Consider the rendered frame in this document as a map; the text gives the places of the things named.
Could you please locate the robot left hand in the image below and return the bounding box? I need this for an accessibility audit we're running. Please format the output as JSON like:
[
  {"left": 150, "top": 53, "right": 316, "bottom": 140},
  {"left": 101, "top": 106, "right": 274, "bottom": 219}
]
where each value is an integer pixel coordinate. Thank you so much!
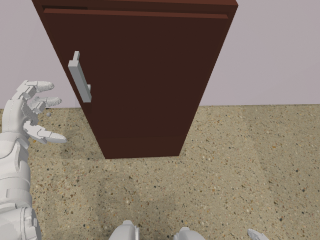
[{"left": 2, "top": 80, "right": 67, "bottom": 145}]

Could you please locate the cupboard door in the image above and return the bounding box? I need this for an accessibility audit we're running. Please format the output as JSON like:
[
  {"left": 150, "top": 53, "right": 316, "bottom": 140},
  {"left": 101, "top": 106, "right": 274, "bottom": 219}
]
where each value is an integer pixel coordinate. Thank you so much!
[{"left": 43, "top": 8, "right": 228, "bottom": 138}]

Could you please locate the left robot upper arm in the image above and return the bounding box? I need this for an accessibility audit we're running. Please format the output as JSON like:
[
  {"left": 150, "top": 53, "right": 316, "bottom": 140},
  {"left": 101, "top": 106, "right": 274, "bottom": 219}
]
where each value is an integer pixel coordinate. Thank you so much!
[{"left": 0, "top": 207, "right": 42, "bottom": 240}]

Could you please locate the robot left forearm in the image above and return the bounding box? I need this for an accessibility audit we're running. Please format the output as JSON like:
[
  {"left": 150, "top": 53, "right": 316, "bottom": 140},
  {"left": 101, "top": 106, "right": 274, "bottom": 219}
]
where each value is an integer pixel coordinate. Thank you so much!
[{"left": 0, "top": 131, "right": 32, "bottom": 214}]

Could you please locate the robot right shin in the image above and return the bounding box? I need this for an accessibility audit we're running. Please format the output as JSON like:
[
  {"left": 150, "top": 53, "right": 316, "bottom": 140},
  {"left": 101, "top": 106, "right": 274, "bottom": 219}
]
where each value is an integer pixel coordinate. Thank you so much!
[{"left": 179, "top": 227, "right": 190, "bottom": 232}]

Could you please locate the robot right thigh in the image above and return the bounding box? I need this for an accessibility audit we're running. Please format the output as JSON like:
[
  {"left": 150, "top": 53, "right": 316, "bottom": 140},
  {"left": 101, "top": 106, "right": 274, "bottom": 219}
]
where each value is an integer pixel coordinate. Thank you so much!
[{"left": 173, "top": 230, "right": 205, "bottom": 240}]

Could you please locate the handle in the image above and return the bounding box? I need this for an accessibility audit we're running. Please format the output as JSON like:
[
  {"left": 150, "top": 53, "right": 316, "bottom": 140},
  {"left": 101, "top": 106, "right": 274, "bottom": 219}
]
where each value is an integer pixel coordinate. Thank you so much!
[{"left": 68, "top": 51, "right": 92, "bottom": 103}]

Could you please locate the robot right hand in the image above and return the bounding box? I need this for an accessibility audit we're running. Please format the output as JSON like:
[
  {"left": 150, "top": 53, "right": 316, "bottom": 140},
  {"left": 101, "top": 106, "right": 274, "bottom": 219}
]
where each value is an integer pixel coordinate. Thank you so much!
[{"left": 247, "top": 228, "right": 269, "bottom": 240}]

